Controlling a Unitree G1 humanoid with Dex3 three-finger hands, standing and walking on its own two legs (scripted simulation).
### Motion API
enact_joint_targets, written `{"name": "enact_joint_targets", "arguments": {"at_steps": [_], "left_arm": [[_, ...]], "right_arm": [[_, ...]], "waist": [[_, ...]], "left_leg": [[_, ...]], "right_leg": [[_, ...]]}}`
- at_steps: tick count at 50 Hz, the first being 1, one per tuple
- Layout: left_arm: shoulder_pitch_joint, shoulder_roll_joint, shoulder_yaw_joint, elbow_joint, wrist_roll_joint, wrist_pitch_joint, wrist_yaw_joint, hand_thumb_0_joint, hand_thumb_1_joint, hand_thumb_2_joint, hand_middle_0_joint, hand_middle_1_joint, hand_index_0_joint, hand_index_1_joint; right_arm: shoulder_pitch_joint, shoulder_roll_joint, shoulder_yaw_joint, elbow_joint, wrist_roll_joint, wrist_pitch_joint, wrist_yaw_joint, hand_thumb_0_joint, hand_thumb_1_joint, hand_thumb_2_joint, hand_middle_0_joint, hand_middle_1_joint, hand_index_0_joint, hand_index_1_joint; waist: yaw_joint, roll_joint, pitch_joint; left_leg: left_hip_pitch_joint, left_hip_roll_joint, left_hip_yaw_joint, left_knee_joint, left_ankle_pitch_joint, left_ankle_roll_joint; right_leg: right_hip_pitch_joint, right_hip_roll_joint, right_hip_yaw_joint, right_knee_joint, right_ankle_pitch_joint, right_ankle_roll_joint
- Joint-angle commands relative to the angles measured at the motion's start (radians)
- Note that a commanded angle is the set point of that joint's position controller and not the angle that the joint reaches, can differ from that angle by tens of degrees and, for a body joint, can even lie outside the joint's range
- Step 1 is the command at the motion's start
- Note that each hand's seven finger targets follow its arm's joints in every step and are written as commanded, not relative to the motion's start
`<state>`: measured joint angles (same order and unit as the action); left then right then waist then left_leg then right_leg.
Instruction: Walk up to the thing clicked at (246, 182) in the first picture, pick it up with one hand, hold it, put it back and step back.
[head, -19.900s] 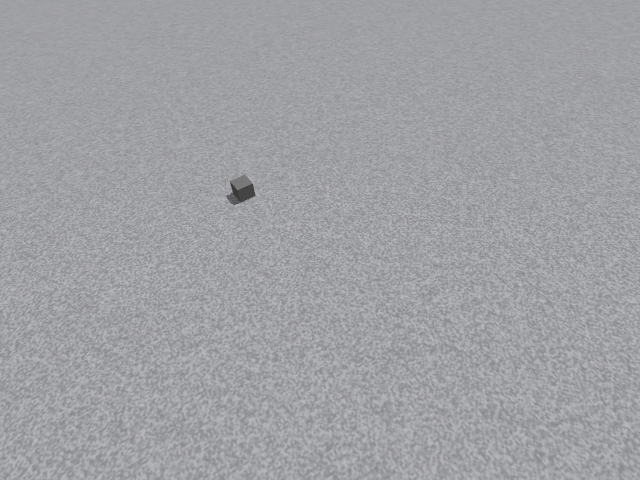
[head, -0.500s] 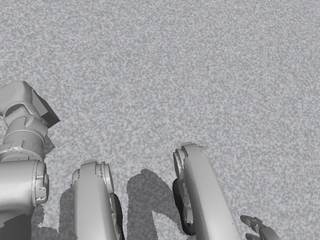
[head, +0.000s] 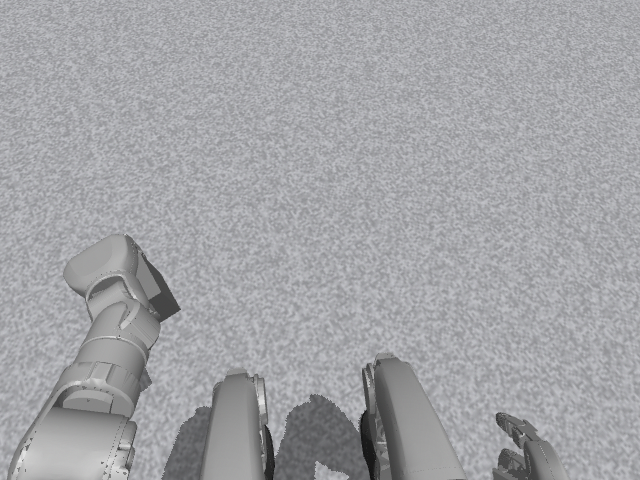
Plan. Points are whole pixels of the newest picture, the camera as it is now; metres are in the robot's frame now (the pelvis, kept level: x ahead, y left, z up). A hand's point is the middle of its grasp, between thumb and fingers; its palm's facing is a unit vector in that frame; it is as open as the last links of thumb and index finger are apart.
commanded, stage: lift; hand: left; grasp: from above
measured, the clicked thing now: (137, 296) +0.40 +0.26 -0.14
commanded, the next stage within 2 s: hold in 0.70 s
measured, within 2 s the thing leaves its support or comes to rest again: neither
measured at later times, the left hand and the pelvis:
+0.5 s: hand (95, 254) +0.38 +0.23 +0.05, palm faces -0.38 -0.27 -0.88, open 10.3 cm; pelvis +0.05 +0.00 +0.14, yaw +2 degrees
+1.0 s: hand (66, 227) +0.38 +0.23 +0.11, palm faces -0.38 -0.26 -0.89, open 10.3 cm; pelvis +0.07 +0.00 +0.18, yaw +1 degrees
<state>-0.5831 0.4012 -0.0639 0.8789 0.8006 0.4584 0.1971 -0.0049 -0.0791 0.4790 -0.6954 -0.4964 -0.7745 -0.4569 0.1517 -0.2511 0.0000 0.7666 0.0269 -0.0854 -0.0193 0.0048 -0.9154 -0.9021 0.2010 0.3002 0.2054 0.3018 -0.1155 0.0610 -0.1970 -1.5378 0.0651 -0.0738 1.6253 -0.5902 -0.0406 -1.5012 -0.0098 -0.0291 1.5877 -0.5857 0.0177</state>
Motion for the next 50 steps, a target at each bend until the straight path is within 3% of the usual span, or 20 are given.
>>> {"name": "enact_joint_targets", "arguments": {"at_steps": [1, 4, 6, 12, 14, 16, 21, 23, 25, 38, 44, 45, 50], "left_arm": [[-0.301, 0.216, 0.018, -0.219, 0.026, 0.013, 0.058, 0.0, 0.663, 0.761, -1.113, -0.579, -1.091, -0.602], [-0.284, 0.16, -0.018, -0.19, 0.012, 0.02, 0.066, 0.0, 0.631, 0.768, -1.09, -0.58, -1.066, -0.605], [-0.274, 0.161, -0.016, -0.167, 0.007, 0.023, 0.076, 0.0, 0.637, 0.769, -1.087, -0.582, -1.065, -0.605], [-0.235, 0.09, -0.049, -0.095, -0.001, 0.024, 0.094, 0.0, 0.643, 0.728, -1.087, -0.563, -1.068, -0.583], [-0.23, 0.109, -0.042, -0.082, 0.005, 0.023, 0.101, 0.0, 0.661, 0.724, -1.087, -0.588, -1.075, -0.601], [-0.244, 0.074, -0.059, -0.081, -0.005, 0.022, 0.098, 0.0, 0.667, 0.735, -1.098, -0.576, -1.082, -0.593], [-0.238, 0.092, -0.053, -0.088, 0.013, 0.008, 0.099, 0.0, 0.691, 0.771, -1.121, -0.569, -1.098, -0.594], [-0.237, 0.071, -0.06, -0.086, 0.008, 0.011, 0.101, 0.0, 0.669, 0.751, -1.104, -0.558, -1.081, -0.582], [-0.216, 0.088, -0.054, -0.073, 0.012, 0.01, 0.096, 0.0, 0.685, 0.742, -1.107, -0.548, -1.087, -0.569], [-0.23, 0.044, -0.082, -0.093, 0.012, -0.005, 0.078, 0.0, 0.726, 0.724, -1.167, -0.466, -1.133, -0.501], [-0.222, 0.018, -0.101, -0.094, 0.019, 0.008, 0.066, 0.0, 0.612, 0.646, -1.066, -0.474, -1.039, -0.501], [-0.247, 0.042, -0.094, -0.132, 0.022, 0.003, 0.065, 0.0, 0.629, 0.657, -1.076, -0.482, -1.048, -0.51], [-0.22, 0.025, -0.107, -0.131, 0.037, 0.013, 0.049, 0.0, 0.648, 0.674, -1.077, -0.52, -1.055, -0.542]], "right_arm": [[0.093, -0.157, -0.051, -0.043, 0.012, -0.035, -0.039, 0.0, -0.9, -0.902, 0.2, 0.3, 0.199, 0.3], [0.093, -0.14, -0.044, -0.027, 0.019, -0.042, -0.052, 0.0, -0.9, -0.902, 0.2, 0.3, 0.199, 0.3], [0.098, -0.136, -0.042, -0.015, 0.02, -0.05, -0.059, 0.0, -0.898, -0.902, 0.2, 0.3, 0.199, 0.3], [0.116, -0.124, -0.038, -0.005, 0.017, -0.061, -0.071, 0.0, -0.898, -0.902, 0.2, 0.3, 0.199, 0.3], [0.125, -0.128, -0.037, -0.009, 0.019, -0.06, -0.072, 0.0, -0.896, -0.901, 0.2, 0.3, 0.199, 0.3], [0.133, -0.122, -0.034, -0.006, 0.016, -0.059, -0.072, 0.0, -0.896, -0.9, 0.2, 0.3, 0.2, 0.3], [0.149, -0.127, -0.04, -0.01, 0.016, -0.052, -0.069, 0.0, -0.893, -0.898, 0.2, 0.3, 0.2, 0.3], [0.152, -0.126, -0.039, -0.009, 0.014, -0.05, -0.065, 0.0, -0.892, -0.898, 0.2, 0.3, 0.2, 0.3], [0.152, -0.13, -0.039, -0.015, 0.015, -0.049, -0.063, 0.0, -0.887, -0.896, 0.2, 0.3, 0.2, 0.3], [0.122, -0.131, -0.049, -0.033, 0.02, -0.045, -0.043, 0.0, -0.882, -0.893, 0.2, 0.3, 0.2, 0.3], [0.107, -0.136, -0.05, -0.042, 0.02, -0.048, -0.024, 0.0, -0.888, -0.894, 0.2, 0.3, 0.2, 0.3], [0.105, -0.139, -0.054, -0.044, 0.02, -0.046, -0.024, 0.0, -0.887, -0.894, 0.2, 0.3, 0.2, 0.3], [0.087, -0.137, -0.048, -0.061, 0.021, -0.041, -0.009, 0.0, -0.887, -0.895, 0.2, 0.3, 0.199, 0.3]], "waist": [[-0.001, 0.11, -0.494], [-0.008, 0.069, -0.427], [-0.002, 0.056, -0.393], [0.005, 0.032, -0.33], [0.021, -0.001, -0.326], [0.012, 0.004, -0.317], [0.031, 0.001, -0.303], [0.028, 0.002, -0.303], [0.032, -0.028, -0.276], [0.051, -0.03, -0.211], [0.052, -0.039, -0.194], [0.063, -0.024, -0.197], [0.065, -0.053, -0.175]], "left_leg": [[0.56, -0.035, 0.028, -0.352, 0.153, 0.04], [0.615, -0.038, 0.041, -0.417, 0.167, 0.046], [0.641, -0.042, 0.049, -0.461, 0.169, 0.048], [0.759, -0.055, 0.071, -0.577, 0.273, 0.046], [0.805, -0.058, 0.074, -0.617, 0.311, 0.049], [0.848, -0.062, 0.079, -0.649, 0.356, 0.049], [0.942, -0.065, 0.082, -0.722, 0.442, 0.049], [0.987, -0.064, 0.083, -0.747, 0.475, 0.048], [0.994, -0.066, 0.083, -0.781, 0.476, 0.05], [1.146, -0.074, 0.104, -0.944, 0.489, 0.043], [1.2, -0.071, 0.103, -0.987, 0.532, 0.037], [1.203, -0.073, 0.105, -0.992, 0.545, 0.039], [1.218, -0.079, 0.11, -1.019, 0.534, 0.043]], "right_leg": [[0.38, 0.043, -0.032, -0.33, 0.164, -0.041], [0.462, 0.043, -0.023, -0.424, 0.184, -0.037], [0.519, 0.042, -0.015, -0.476, 0.187, -0.034], [0.672, 0.037, -0.01, -0.6, 0.285, -0.028], [0.745, 0.039, -0.01, -0.643, 0.325, -0.024], [0.788, 0.034, -0.005, -0.675, 0.379, -0.021], [0.888, 0.03, 0.002, -0.738, 0.467, -0.018], [0.916, 0.029, 0.001, -0.765, 0.498, -0.017], [0.958, 0.027, 0.002, -0.796, 0.505, -0.014], [1.073, 0.03, 0.003, -0.937, 0.5, -0.012], [1.111, 0.032, -0.003, -0.957, 0.527, -0.017], [1.121, 0.033, -0.002, -0.963, 0.541, -0.016], [1.158, 0.027, 0.006, -0.995, 0.541, -0.011]]}}
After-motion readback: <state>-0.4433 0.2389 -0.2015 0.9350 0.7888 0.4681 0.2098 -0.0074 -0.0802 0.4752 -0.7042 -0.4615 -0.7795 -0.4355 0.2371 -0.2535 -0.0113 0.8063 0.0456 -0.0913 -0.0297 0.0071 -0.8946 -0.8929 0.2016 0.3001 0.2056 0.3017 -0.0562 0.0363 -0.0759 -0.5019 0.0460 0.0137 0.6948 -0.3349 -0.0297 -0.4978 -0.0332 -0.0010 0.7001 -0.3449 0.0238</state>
